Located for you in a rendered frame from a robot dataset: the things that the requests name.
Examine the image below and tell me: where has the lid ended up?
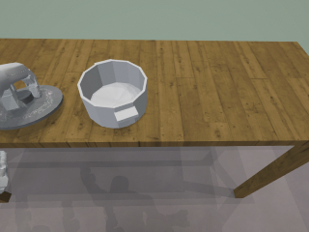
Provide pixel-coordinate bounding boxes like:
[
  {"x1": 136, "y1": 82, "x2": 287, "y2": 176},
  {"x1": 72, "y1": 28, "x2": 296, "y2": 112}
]
[{"x1": 0, "y1": 85, "x2": 64, "y2": 131}]

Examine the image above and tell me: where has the pot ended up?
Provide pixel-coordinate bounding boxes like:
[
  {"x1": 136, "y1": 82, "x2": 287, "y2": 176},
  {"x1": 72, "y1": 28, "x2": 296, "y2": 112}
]
[{"x1": 77, "y1": 59, "x2": 148, "y2": 129}]

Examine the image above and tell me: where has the table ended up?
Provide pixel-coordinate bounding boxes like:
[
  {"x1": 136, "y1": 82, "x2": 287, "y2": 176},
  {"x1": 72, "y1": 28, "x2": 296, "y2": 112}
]
[{"x1": 0, "y1": 38, "x2": 309, "y2": 203}]

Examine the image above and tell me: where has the knob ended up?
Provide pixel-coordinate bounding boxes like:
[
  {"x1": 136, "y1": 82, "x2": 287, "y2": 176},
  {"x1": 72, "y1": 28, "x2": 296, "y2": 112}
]
[{"x1": 16, "y1": 90, "x2": 34, "y2": 104}]

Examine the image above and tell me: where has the robot left hand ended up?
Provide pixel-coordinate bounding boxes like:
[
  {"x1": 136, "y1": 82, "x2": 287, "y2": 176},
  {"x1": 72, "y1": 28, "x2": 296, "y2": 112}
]
[{"x1": 0, "y1": 62, "x2": 42, "y2": 111}]

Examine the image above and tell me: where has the left robot forearm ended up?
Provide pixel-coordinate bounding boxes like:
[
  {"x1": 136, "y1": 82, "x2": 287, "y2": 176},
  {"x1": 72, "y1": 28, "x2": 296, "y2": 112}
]
[{"x1": 0, "y1": 71, "x2": 10, "y2": 112}]

